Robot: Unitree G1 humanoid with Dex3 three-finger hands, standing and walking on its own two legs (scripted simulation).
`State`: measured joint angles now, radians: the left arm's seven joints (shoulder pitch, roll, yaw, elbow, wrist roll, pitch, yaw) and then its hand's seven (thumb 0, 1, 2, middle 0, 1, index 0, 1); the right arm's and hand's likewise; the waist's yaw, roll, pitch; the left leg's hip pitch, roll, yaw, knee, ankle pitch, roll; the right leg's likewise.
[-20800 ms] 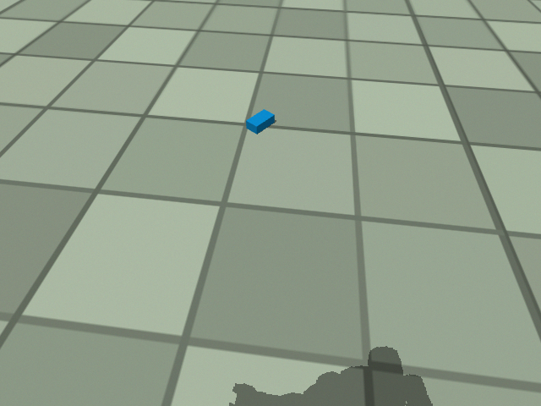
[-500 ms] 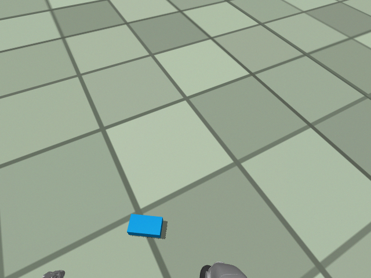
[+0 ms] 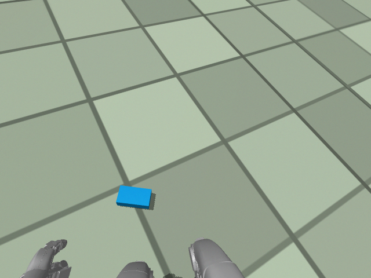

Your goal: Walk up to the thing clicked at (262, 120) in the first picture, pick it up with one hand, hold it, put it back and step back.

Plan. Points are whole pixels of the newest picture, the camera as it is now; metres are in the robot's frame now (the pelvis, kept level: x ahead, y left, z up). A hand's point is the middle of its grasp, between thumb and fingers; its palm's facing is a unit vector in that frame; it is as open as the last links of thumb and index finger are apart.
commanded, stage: walk up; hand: left
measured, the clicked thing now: (134, 197) +0.49 +0.19 -0.73
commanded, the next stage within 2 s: none
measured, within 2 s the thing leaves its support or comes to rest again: neither
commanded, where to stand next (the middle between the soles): +0.11 -0.03 m, yaw -4 degrees
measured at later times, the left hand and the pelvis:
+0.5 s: hand out of the picture +0.08 +0.22 -0.10, palm faces -0.03 -0.88 -0.47, open 7.4 cm; pelvis +0.03 -0.06 +0.01, yaw -3 degrees
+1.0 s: hand out of the picture +0.12 +0.21 -0.15, palm faces -0.03 -0.90 -0.43, open 7.3 cm; pelvis +0.02 -0.06 -0.01, yaw +0 degrees
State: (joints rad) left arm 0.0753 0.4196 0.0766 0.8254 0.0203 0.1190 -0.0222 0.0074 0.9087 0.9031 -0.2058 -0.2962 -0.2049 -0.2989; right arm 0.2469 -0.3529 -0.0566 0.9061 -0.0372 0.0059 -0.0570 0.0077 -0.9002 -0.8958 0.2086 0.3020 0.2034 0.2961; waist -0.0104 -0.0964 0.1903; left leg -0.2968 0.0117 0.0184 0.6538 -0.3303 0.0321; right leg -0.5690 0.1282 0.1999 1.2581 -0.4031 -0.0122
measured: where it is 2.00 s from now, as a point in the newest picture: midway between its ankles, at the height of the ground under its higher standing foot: outside the picture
